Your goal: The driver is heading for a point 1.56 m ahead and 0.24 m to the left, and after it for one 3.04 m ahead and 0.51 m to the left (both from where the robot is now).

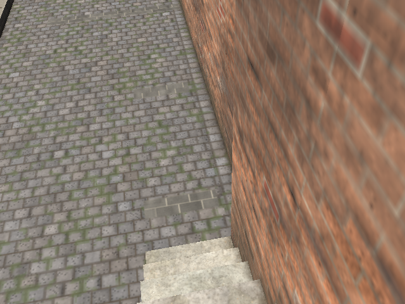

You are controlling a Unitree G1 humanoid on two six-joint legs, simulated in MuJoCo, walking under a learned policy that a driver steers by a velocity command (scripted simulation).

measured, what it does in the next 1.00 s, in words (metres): goes down: left foot 0.22 m lower, then right foot 0.21 m lower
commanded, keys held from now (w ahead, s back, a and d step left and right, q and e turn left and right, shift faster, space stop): w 1.00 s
